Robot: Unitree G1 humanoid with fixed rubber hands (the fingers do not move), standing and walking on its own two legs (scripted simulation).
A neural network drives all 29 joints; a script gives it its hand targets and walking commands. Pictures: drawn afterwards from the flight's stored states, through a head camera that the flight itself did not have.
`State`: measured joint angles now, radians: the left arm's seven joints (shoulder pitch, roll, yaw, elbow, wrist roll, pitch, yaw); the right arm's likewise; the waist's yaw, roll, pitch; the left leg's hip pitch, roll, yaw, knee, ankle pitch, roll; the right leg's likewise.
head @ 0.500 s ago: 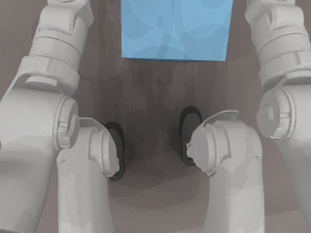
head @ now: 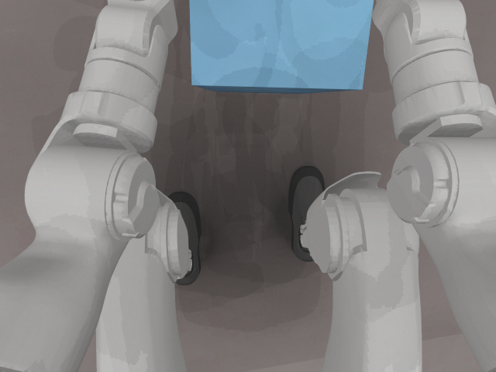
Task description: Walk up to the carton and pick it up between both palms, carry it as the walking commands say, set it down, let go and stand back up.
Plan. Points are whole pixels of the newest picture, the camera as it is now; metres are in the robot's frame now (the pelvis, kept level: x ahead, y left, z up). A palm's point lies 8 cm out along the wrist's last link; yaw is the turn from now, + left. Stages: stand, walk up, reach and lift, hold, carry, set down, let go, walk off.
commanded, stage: reach and lift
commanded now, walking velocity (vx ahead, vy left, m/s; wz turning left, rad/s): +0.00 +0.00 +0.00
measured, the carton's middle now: (268, 1) +0.54 -0.07 -0.24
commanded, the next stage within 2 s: none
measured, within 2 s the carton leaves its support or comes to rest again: leaves its support in 0.66 s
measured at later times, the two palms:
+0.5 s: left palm out of the picture +0.57 +0.06 -0.17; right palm out of the picture +0.56 -0.20 -0.16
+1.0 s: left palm out of the picture +0.56 +0.06 -0.11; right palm out of the picture +0.56 -0.19 -0.09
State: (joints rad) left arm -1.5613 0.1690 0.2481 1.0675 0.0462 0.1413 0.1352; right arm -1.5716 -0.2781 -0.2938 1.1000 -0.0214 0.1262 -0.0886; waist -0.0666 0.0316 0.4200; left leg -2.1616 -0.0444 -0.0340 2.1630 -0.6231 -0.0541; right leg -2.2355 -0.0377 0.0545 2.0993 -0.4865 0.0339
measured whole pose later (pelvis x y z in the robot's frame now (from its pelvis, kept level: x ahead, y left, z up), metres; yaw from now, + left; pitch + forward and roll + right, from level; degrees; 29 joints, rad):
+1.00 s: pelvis +0.01 +0.00 +0.02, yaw +1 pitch +42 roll +3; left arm -1.38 0.05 0.35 0.81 0.11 0.32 0.17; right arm -1.41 -0.12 -0.45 0.78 -0.23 0.32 -0.07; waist -0.07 0.02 0.18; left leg -2.18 -0.08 -0.04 2.07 -0.62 -0.07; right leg -2.27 0.00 0.09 2.02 -0.49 0.05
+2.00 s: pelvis +0.01 -0.01 +0.10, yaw +0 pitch +44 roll +4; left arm -1.21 -0.07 0.50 0.66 0.24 0.39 0.11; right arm -1.24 0.01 -0.51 0.66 -0.31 0.40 -0.06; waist -0.05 0.02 -0.02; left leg -1.99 -0.07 -0.04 1.78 -0.56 -0.07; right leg -2.07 0.02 0.09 1.75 -0.44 0.05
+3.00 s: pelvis +0.04 +0.00 +0.21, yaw -2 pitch +37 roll +2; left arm -0.88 -0.17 0.48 0.59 0.25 0.36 0.09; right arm -0.91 0.12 -0.50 0.58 -0.33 0.37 -0.04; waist -0.04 0.03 -0.16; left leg -1.56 -0.05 -0.05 1.41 -0.51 -0.04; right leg -1.63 0.01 0.08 1.37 -0.40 0.04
